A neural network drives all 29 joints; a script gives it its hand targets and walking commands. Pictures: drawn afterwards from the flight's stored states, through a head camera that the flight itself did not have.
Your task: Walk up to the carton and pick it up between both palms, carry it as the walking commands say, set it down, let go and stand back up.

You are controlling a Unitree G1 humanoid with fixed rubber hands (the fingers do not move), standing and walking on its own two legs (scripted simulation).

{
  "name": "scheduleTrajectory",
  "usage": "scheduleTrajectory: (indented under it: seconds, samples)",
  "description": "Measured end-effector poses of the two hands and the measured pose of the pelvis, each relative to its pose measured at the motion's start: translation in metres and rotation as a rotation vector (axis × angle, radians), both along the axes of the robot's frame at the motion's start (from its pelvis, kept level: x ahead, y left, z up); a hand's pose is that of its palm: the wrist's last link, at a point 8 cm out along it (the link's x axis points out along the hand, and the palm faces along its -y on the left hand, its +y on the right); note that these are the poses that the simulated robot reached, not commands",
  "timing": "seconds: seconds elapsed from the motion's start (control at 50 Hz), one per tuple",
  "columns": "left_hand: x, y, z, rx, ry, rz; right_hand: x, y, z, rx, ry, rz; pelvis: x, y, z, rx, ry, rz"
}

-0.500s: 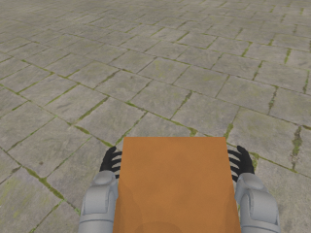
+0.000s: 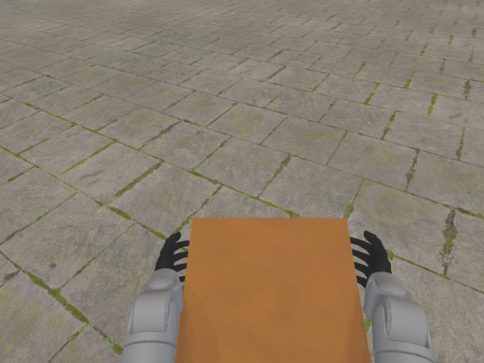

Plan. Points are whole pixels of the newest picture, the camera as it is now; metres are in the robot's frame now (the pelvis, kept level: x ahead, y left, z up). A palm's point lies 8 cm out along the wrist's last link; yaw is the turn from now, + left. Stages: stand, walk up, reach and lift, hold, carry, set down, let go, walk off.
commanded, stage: hold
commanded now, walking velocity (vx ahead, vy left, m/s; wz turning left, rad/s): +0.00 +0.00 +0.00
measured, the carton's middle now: (268, 299) +0.27 -0.02 -0.05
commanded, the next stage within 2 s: set down in 0.26 s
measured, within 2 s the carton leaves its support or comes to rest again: neither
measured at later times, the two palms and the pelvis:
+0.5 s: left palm (178, 261) +0.30 +0.14 +0.04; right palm (381, 272) +0.27 -0.20 +0.04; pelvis +0.00 +0.00 +0.00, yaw -2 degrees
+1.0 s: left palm (180, 270) +0.31 +0.15 -0.02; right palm (368, 280) +0.29 -0.20 -0.02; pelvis +0.01 -0.01 +0.00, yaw -2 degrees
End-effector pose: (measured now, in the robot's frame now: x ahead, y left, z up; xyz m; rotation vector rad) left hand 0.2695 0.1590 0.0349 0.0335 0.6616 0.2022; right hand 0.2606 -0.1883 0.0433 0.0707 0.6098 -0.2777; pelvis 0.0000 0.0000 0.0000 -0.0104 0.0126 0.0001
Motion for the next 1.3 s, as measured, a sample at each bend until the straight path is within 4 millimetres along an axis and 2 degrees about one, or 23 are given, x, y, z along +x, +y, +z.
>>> scheduleTrajectory:
  seconds: [0.2,0.34,0.6,0.78,1.0,1.3]
  samples:
    - [0.014,-0.013,0.004,0.005,0.006,-0.049,0.000,-0.014,0.004,-0.008,0.006,-0.007,-0.001,0.000,0.000,0.002,-0.031,-0.031]
    - [0.014,-0.013,0.003,0.017,0.013,-0.046,0.003,-0.013,0.002,-0.009,0.013,-0.011,-0.002,-0.002,0.000,0.003,-0.037,-0.033]
    - [0.035,-0.015,-0.004,0.039,0.041,-0.060,0.020,-0.013,-0.010,-0.004,0.043,-0.052,0.002,-0.004,0.000,0.004,-0.032,-0.033]
    - [0.039,-0.015,-0.026,0.032,0.072,-0.055,0.024,-0.013,-0.033,0.022,0.075,-0.053,0.010,-0.005,0.001,0.006,-0.021,-0.033]
    - [0.045,-0.005,-0.056,-0.008,0.077,-0.063,0.031,-0.013,-0.063,0.091,0.072,0.011,0.014,-0.007,-0.001,0.008,0.022,-0.033]
    - [0.055,-0.010,-0.126,-0.009,0.096,-0.050,0.048,-0.015,-0.130,0.012,0.101,0.026,0.008,-0.013,-0.026,0.017,0.246,-0.035]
